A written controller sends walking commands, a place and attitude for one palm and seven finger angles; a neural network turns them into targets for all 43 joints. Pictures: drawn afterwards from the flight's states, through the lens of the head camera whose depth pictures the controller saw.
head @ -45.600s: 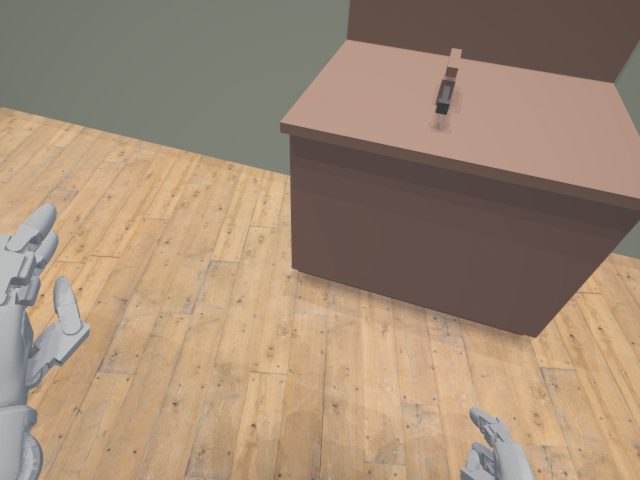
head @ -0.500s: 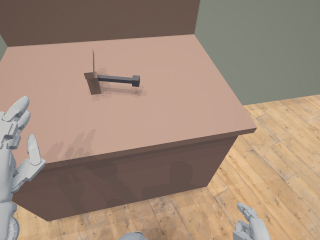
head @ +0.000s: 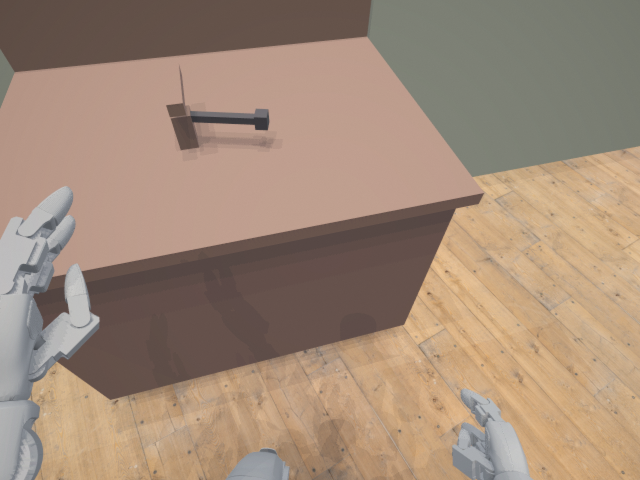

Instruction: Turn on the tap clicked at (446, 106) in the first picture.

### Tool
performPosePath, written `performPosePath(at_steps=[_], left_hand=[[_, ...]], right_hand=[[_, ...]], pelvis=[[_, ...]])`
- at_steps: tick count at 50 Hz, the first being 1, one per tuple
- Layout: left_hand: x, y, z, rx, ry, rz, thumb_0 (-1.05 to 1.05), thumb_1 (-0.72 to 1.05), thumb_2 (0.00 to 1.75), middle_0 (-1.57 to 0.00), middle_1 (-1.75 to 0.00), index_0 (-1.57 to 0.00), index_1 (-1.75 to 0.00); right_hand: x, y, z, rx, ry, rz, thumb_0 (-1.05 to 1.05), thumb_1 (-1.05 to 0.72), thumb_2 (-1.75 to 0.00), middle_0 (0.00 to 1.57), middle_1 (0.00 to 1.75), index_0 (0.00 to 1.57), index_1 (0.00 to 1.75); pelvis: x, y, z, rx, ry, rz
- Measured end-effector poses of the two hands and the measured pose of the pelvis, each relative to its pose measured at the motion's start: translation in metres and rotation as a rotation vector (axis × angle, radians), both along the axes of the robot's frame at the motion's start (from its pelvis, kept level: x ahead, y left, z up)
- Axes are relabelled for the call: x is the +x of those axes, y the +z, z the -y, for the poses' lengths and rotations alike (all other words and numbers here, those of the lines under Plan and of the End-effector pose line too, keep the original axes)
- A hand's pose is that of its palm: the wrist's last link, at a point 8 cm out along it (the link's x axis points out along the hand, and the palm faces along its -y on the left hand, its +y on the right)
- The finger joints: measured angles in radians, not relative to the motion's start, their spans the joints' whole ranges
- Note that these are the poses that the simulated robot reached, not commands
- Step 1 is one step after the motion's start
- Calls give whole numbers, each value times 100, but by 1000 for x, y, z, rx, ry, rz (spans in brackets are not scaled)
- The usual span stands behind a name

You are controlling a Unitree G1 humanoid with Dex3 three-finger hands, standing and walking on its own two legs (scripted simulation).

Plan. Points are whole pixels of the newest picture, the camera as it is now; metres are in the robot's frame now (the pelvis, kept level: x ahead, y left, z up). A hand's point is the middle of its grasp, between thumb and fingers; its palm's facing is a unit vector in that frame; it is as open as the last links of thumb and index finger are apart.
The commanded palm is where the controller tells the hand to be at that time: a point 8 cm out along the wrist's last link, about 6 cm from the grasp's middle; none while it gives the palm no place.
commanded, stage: stop stepping back and stand still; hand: left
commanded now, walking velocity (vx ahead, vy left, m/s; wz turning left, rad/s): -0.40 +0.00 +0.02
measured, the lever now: (261, 119) +0.71 +0.17 +0.03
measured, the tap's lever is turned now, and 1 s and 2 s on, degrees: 73 73 73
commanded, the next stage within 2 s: stand and check the lever's angle in 1.14 s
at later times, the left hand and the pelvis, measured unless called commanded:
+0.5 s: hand out of the picture +0.07 +0.24 +0.16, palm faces +0.45 -0.85 -0.29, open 7.4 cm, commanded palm +0.02 +0.28 +0.18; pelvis -0.13 +0.00 -0.01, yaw +3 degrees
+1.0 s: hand out of the picture +0.01 +0.22 +0.16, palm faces +0.39 -0.85 -0.36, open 7.4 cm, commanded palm -0.03 +0.26 +0.18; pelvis -0.18 -0.03 +0.00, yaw +2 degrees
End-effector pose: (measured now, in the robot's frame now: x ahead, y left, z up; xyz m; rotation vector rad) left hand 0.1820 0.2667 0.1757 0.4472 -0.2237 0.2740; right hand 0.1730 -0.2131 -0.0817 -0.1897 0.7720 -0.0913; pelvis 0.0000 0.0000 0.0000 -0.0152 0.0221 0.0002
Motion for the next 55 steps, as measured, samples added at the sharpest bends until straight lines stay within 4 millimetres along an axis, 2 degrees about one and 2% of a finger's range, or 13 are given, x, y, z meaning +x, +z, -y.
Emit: performPosePath(at_steps=[4,9,14,20,23,27,32,36,40,42,45,51,55], left_hand=[[-32,-1,-2,14,-14,-8,2,88,90,-21,-31,-22,-30],[-72,-9,-25,15,38,34,1,88,90,-21,-31,-22,-30],[-109,-6,-40,-6,149,40,2,88,90,-21,-31,-22,-30],[-142,-2,-23,-9,166,93,2,89,90,-20,-31,-21,-30],[-150,-7,-17,-60,141,97,2,89,90,-20,-31,-21,-30],[-155,-7,-15,-82,100,97,2,89,90,-20,-31,-21,-30],[-161,6,-16,9,40,146,2,88,90,-21,-31,-21,-30],[-167,20,-15,21,52,171,2,88,90,-21,-31,-21,-30],[-177,14,-4,2,91,98,1,89,90,-20,-31,-21,-30],[-186,3,4,25,94,61,1,89,90,-20,-31,-21,-30],[-197,-9,13,-24,87,9,1,89,90,-20,-31,-21,-30],[-207,-2,10,-27,90,31,2,88,90,-21,-31,-22,-30],[-203,4,-1,-9,88,110,2,88,90,-21,-31,-22,-30]], right_hand=[[-31,13,18,-60,-42,7,1,-90,-90,21,30,20,30],[-67,18,33,-150,-72,51,1,-90,-90,21,30,20,30],[-108,19,28,-114,-72,61,1,-91,-90,20,30,20,30],[-139,-6,19,-49,-10,26,1,-90,-90,20,30,20,30],[-149,-11,17,-49,9,-16,1,-90,-90,21,30,20,30],[-162,2,15,-57,-13,15,2,-90,-90,21,30,20,30],[-177,8,15,-72,-64,123,1,-90,-90,21,30,20,30],[-198,9,14,-10,-72,95,1,-90,-90,21,30,20,30],[-212,1,20,16,-60,45,1,-90,-90,21,30,20,30],[-214,-11,27,17,-45,27,1,-90,-90,21,30,20,30],[-218,-19,40,-14,-31,-37,1,-90,-90,21,30,20,30],[-219,1,57,-77,-57,-18,2,-90,-90,21,30,20,30],[-206,7,61,-134,-60,49,1,-90,-90,21,30,20,30]], pelvis=[[-23,2,1,29,2,-12],[-57,-10,-8,17,47,2],[-81,-3,-5,24,49,49],[-103,-10,3,18,48,79],[-120,-9,4,15,55,98],[-135,-5,2,29,28,89],[-157,-15,-4,4,-14,91],[-162,-5,4,9,-3,85],[-165,0,15,-2,14,67],[-170,-10,23,13,16,58],[-179,-9,25,-10,26,81],[-180,0,26,20,29,82],[-177,-9,16,1,45,79]])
